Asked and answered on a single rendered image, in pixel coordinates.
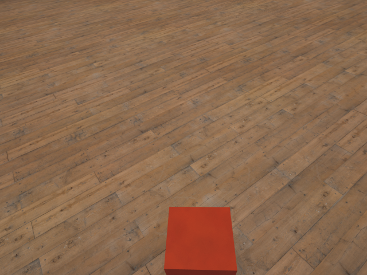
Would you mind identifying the carton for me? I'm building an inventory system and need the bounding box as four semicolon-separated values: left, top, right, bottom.
164;207;237;275

